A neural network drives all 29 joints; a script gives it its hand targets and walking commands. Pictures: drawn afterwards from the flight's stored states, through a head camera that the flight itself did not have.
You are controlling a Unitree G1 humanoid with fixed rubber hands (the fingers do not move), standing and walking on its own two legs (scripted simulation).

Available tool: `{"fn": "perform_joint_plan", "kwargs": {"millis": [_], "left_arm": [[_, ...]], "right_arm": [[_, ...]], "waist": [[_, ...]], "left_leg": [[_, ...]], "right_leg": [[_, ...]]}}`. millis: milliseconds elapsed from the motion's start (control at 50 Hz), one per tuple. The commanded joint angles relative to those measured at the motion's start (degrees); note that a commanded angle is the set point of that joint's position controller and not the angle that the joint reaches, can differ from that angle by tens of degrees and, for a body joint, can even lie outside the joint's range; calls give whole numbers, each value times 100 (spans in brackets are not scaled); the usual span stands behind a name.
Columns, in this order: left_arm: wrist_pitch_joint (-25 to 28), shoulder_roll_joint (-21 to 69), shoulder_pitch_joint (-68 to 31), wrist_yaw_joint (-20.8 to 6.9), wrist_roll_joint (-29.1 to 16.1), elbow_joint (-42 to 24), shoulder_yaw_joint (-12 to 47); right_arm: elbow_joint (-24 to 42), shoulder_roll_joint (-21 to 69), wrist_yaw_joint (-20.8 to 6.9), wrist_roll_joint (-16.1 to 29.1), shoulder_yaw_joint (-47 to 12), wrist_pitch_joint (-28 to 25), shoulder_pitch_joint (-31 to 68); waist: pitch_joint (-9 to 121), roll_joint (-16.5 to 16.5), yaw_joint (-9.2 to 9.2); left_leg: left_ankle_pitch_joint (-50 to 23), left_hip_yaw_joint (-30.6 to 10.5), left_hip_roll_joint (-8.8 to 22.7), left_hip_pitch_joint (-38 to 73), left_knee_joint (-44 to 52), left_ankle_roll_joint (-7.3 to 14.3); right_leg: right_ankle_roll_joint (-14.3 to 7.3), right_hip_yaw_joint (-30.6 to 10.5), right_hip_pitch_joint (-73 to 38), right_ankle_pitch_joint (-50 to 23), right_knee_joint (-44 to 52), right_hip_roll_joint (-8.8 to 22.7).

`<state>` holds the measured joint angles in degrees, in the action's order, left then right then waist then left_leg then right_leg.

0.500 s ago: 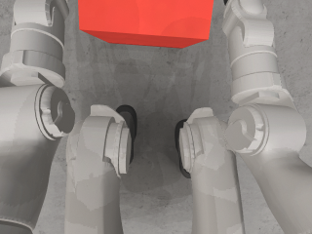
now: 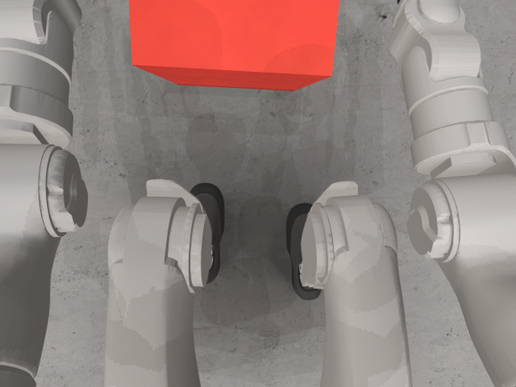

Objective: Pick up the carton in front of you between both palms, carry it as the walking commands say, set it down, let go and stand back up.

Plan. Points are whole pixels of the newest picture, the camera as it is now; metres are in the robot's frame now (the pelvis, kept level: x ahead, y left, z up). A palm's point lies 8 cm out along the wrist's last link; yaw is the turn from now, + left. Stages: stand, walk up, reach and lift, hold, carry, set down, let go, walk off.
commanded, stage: set down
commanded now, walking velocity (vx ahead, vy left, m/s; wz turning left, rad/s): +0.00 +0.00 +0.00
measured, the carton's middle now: (237, 4) +0.55 +0.06 -0.25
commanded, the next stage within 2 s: let go in 0.88 s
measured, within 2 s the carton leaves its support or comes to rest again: neither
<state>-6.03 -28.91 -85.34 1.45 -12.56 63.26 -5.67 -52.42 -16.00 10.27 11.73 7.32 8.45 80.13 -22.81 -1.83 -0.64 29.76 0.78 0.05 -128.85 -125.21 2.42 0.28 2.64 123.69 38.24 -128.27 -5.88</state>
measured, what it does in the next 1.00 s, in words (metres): rises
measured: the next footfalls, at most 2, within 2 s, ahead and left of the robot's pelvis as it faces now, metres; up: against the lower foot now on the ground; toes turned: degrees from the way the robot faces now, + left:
none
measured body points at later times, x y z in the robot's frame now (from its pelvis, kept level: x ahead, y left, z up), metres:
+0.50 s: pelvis +0.01 +0.01 +0.13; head +0.35 +0.04 +0.43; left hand +0.57 +0.26 +0.02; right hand +0.57 -0.14 +0.02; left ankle +0.13 +0.11 -0.34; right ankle +0.10 -0.11 -0.34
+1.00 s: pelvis +0.04 +0.01 +0.27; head +0.35 +0.04 +0.60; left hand +0.55 +0.27 +0.16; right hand +0.56 -0.14 +0.16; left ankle +0.12 +0.11 -0.34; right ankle +0.10 -0.11 -0.34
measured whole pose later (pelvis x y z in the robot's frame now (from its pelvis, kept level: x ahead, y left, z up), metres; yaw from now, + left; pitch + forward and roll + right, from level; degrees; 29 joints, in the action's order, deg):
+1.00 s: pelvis +0.04 +0.01 +0.27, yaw +1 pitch +45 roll -3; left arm -8.5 -19.8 -65.2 -3.1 3.5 54.0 -18.1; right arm -45.4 -10.3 4.1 -1.3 17.2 9.7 60.5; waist 2.5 -0.2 -0.1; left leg 16.5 -2.1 -2.8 -92.6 -64.3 1.7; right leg 0.8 -1.2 88.5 21.8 -65.4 -4.3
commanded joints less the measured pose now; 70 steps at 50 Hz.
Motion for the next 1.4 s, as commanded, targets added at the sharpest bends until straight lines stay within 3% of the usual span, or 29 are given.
{"fn": "perform_joint_plan", "kwargs": {"millis": [0,100,200,500,900,1040,1160,1380], "left_arm": [[-105,-873,-1551,31,198,-944,-236],[-239,-504,-1125,-24,559,-605,-492],[-137,-271,-931,-107,771,-494,-650],[-471,-332,-438,-221,859,-1702,-783],[-146,143,555,-463,1501,-1345,-1299],[-133,429,2208,-406,1880,-2056,-1243],[77,703,3606,-408,1653,-3015,-954],[552,1148,6455,-439,1413,-3086,-547]], "right_arm": [[1000,-596,93,-139,231,68,1467],[539,-326,18,-467,566,191,1048],[394,-213,-133,-721,818,70,839],[1442,-391,-267,-649,763,306,344],[1187,10,-582,-1202,1056,36,-638],[1645,-8,-754,-1648,868,-14,-2191],[2301,47,-935,-1573,533,-245,-3518],[2191,152,-1145,-1428,258,-786,-6192]], "waist": [[8616,511,-92],[7488,511,-55],[7275,487,1],[9073,639,-14],[8074,483,4],[8455,493,1],[7779,477,14],[6355,413,48]], "left_leg": [[-2125,-108,-134,5457,1127,-89],[-1628,-145,-178,4752,1759,-120],[-1692,-199,-190,4648,2239,-148],[-2972,-238,-297,7100,3726,-252],[-3281,-350,-235,8207,6122,-276],[-3953,-391,-196,9640,6859,-268],[-4347,-514,-125,10401,7469,-246],[-5022,-678,-12,11322,8255,-239]], "right_leg": [[116,89,-2755,-1767,1701,27],[119,29,-2206,-1353,2300,42],[138,1,-2050,-1454,2747,43],[207,137,-3088,-2118,4251,-70],[317,-70,-4682,-2672,6723,108],[253,-87,-5755,-3129,7480,125],[181,-212,-6462,-3451,8091,206],[154,-461,-7605,-3944,8965,327]]}}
